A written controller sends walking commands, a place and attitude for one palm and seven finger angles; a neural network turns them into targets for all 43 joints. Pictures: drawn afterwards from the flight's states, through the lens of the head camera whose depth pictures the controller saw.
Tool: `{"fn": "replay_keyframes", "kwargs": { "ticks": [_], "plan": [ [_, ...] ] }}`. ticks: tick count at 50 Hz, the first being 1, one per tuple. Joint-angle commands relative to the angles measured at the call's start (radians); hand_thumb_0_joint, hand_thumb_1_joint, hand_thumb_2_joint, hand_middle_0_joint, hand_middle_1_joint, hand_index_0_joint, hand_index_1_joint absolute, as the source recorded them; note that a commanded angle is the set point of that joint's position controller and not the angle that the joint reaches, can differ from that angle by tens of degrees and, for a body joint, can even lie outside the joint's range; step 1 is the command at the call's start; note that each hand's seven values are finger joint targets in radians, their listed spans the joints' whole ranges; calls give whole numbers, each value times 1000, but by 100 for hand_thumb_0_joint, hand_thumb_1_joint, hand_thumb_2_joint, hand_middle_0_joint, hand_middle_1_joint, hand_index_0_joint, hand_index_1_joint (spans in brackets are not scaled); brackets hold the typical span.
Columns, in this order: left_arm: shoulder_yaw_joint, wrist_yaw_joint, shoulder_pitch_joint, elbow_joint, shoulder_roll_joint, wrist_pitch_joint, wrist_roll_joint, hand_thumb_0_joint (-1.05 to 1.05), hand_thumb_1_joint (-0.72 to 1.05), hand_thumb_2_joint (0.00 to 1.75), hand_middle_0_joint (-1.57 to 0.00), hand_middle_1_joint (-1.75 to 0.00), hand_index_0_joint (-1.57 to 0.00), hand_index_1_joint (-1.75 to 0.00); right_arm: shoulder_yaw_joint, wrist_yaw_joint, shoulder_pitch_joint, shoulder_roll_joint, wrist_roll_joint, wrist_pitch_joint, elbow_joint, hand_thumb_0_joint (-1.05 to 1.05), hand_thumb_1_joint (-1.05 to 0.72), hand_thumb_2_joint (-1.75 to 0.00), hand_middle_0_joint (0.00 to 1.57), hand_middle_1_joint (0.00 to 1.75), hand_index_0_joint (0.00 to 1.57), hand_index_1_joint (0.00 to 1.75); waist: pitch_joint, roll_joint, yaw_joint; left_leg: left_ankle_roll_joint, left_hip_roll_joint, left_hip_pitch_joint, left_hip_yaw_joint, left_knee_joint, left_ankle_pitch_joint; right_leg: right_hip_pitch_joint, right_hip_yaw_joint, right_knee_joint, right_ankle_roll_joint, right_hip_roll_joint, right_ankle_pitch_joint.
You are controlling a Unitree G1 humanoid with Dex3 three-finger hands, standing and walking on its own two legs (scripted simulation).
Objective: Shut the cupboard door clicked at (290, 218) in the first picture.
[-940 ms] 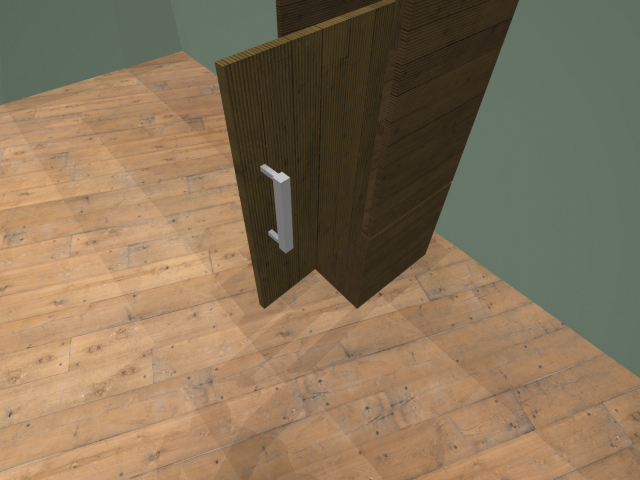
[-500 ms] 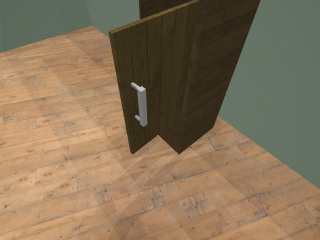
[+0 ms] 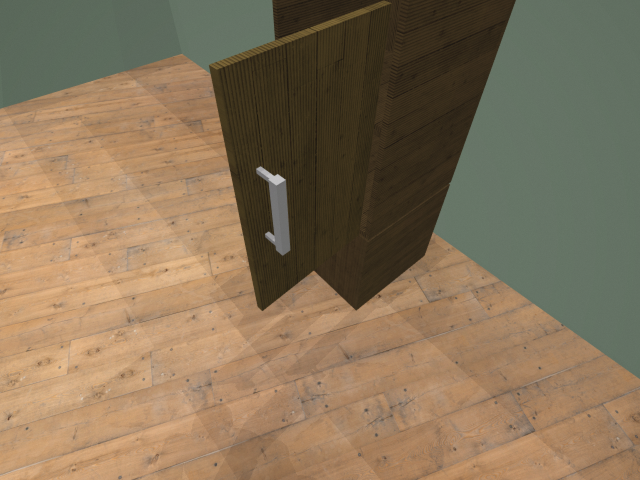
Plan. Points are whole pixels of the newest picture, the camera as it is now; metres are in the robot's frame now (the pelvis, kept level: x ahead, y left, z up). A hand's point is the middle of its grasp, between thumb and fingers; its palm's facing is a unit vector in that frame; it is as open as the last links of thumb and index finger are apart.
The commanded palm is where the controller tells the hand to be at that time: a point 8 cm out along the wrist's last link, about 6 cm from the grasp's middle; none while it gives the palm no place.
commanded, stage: walk to a spot facing it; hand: left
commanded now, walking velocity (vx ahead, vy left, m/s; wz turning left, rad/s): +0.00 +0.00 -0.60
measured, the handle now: (273, 212) +0.55 +0.12 -0.02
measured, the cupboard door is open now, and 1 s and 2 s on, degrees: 94 94 94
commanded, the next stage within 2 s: none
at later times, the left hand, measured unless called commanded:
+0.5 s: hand out of the picture +0.04 +0.18 -0.18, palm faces -0.15 -0.95 -0.28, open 7.3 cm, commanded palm none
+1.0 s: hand out of the picture +0.10 +0.16 -0.18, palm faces -0.39 -0.89 -0.22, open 7.3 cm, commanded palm none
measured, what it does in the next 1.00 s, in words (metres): lifts its left foot, turning right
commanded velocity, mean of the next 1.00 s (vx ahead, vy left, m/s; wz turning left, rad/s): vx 0.00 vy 0.00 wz -0.60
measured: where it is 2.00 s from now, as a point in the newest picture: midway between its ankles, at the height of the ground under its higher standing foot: outside the picture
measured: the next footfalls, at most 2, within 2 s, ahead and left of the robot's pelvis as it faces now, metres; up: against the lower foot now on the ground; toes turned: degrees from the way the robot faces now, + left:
left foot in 1.02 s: +0.09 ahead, +0.10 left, +0.00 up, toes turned -32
right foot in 1.38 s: -0.08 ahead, -0.14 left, +0.00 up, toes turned -47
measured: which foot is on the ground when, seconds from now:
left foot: down 0.00-0.48, up 0.50-1.00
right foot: down 0.00-1.00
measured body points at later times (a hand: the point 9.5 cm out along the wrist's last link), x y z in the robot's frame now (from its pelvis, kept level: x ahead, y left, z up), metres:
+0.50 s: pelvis -0.03 -0.02 -0.02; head +0.01 -0.05 +0.43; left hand +0.05 +0.23 -0.16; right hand -0.04 -0.27 -0.18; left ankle +0.04 +0.12 -0.74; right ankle -0.08 -0.09 -0.74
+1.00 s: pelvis -0.01 +0.00 -0.01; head +0.05 -0.01 +0.44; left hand +0.12 +0.21 -0.16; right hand +0.01 -0.29 -0.13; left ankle +0.05 +0.11 -0.74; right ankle -0.08 -0.09 -0.74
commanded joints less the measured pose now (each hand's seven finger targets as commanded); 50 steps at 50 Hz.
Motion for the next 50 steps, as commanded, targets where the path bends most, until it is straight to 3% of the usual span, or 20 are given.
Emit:
{"fn": "replay_keyframes", "kwargs": {
  "ticks": [1, 9, 13, 15, 17, 19, 22, 23, 24, 25, 26, 28, 31, 37, 42, 44, 47, 48, 49, 50],
  "plan": [
    [15, 7, 118, -5, 93, -5, -2, 0, 90, 90, -20, -30, -20, -30, -15, -10, 64, -100, -6, -9, -23, 0, -90, -90, 20, 30, 20, 30, 45, 15, 6, 45, 98, 95, -76, -18, 222, -165, 86, -76, 17, -129, 329],
    [69, -5, 76, -70, 133, 32, 13, 0, 90, 90, -20, -30, -20, -30, -62, -24, 50, -130, -9, 19, -83, 0, -90, -90, 20, 30, 20, 30, 29, -12, -2, 27, 136, 24, 7, 114, 122, -226, 181, 41, -17, -131, 425],
    [82, -13, 41, -106, 134, 38, 15, 0, 90, 90, -20, -30, -20, -30, -76, -28, 54, -153, -10, 15, -118, 0, -90, -90, 20, 30, 20, 30, -1, 36, -6, 43, 188, 48, -27, 95, 123, -287, 185, 117, -13, -84, 363],
    [87, -20, 27, -128, 132, 40, 15, 0, 90, 90, -20, -30, -20, -30, -86, -30, 58, -179, -13, 12, -134, 0, -90, -90, 20, 30, 20, 30, -8, 113, -7, 80, 252, 74, -92, 49, 109, -359, 165, 198, 0, -43, 265],
    [89, -30, 10, -152, 112, 44, 15, 0, 90, 90, -20, -30, -20, -30, -95, -27, 66, -209, -18, 8, -150, 0, -90, -90, 20, 30, 20, 30, -32, 229, -6, 150, 372, 61, -201, -70, 38, -412, 90, 390, 13, 4, -36],
    [92, -44, -31, -182, 104, 52, 16, 0, 90, 90, -20, -30, -20, -30, -96, -21, 51, -225, -25, 0, -175, 0, -90, -90, 20, 30, 20, 30, -48, 229, -7, 195, 451, 14, -221, -142, 8, -412, 58, 530, 19, -36, -239],
    [101, -56, 55, -170, 102, 49, 19, 0, 90, 90, -20, -30, -20, -30, -96, -15, -63, -236, -28, 5, -222, 0, -90, -90, 20, 30, 20, 30, -79, 132, 68, 111, 370, -115, -34, -15, -13, -224, 20, 314, 26, -54, -62],
    [110, -54, 119, -157, 136, 44, 24, 0, 90, 90, -20, -30, -20, -30, -94, -12, -99, -222, -20, 12, -243, 0, -90, -90, 20, 30, 20, 30, -66, 12, 106, 52, 283, -217, 50, 141, -83, -129, 54, 127, 30, -68, 77],
    [128, -40, 108, -167, 262, 34, 40, 0, 90, 90, -20, -30, -20, -30, -87, -2, -103, -140, -10, 26, -274, 0, -90, -90, 20, 30, 20, 30, -19, -353, 102, -49, 94, -394, 173, 444, -337, -133, 462, -126, -40, -311, 95],
    [123, -31, 78, -189, 299, 37, 26, 0, 90, 90, -20, -30, -20, -30, -87, 8, -173, -167, -12, 29, -303, 0, -90, -90, 20, 30, 20, 30, 28, -266, 116, -48, 62, -405, 52, 609, -423, -236, 553, -129, -117, -391, 222],
    [124, -24, 18, -200, 271, 33, 26, 0, 90, 90, -20, -30, -20, -30, -95, 6, -184, -162, -10, 35, -289, 0, -90, -90, 20, 30, 20, 30, 63, -192, 75, -38, 67, -425, -19, 692, -346, -250, 523, -89, -115, -333, 326],
    [115, -17, -41, -219, 233, 25, 19, 0, 90, 90, -20, -30, -20, -30, -93, 8, -140, -150, -11, 31, -271, 0, -90, -90, 20, 30, 20, 30, -7, -86, 38, -49, 80, -424, -35, 723, -257, -142, 412, 19, -111, -274, 565],
    [112, -11, 0, -220, 234, 16, 14, 0, 90, 90, -20, -30, -20, -30, -88, 4, -156, -141, -7, 33, -278, 0, -90, -90, 20, 30, 20, 30, -84, -82, 49, -62, 64, -418, -35, 705, -221, -14, 358, 74, -92, -233, 793],
    [116, -14, 14, -245, 246, 23, 19, 0, 90, 90, -20, -30, -20, -30, -85, 2, -217, -151, -3, 37, -324, 0, -90, -90, 20, 30, 20, 30, -52, -101, 57, -64, 42, -403, -53, 653, -214, -56, 428, 42, -103, -214, 696],
    [122, -15, 9, -264, 260, 23, 23, 0, 90, 90, -20, -30, -20, -30, -80, 2, -246, -149, 5, 22, -358, 0, -90, -90, 20, 30, 20, 30, -86, -95, 62, -55, 23, -342, -57, 515, -247, -48, 500, 62, -151, -216, 723],
    [126, -16, -17, -275, 271, 26, 27, 0, 90, 90, -20, -30, -20, -30, -78, 1, -229, -143, 9, 14, -364, 0, -90, -90, 20, 30, 20, 30, -102, -88, 52, -48, 14, -277, -53, 427, -264, -74, 514, 80, -159, -212, 724],
    [125, -21, -65, -290, 267, 29, 21, 0, 90, 90, -20, -30, -20, -30, -77, -3, -149, -148, 13, 5, -353, 0, -90, -90, 20, 30, 20, 30, -115, -90, 12, -36, -5, -108, -48, 209, -174, -174, 506, 123, -112, -159, 699],
    [120, -21, -94, -295, 254, 30, 19, 0, 90, 90, -20, -30, -20, -30, -78, -6, -86, -159, 14, -1, -335, 0, -90, -90, 20, 30, 20, 30, -141, -79, -21, -31, 21, 30, -59, 69, -89, -250, 480, 169, -72, -130, 618],
    [113, -24, -90, -311, 217, 31, 9, 0, 90, 90, -20, -30, -20, -30, -84, -12, -31, -220, 3, -14, -323, 0, -90, -90, 20, 30, 20, 30, -172, 62, -36, 23, 164, 220, -194, -68, 0, -427, 398, 257, -18, -35, 377],
    [102, -40, -66, -327, 174, 28, 3, 0, 90, 90, -20, -30, -20, -30, -98, -15, 3, -314, -11, -20, -331, 0, -90, -90, 20, 30, 20, 30, -188, 334, -26, 150, 453, 314, -457, -113, 236, -595, 195, 491, 55, 80, -218]
  ]
}}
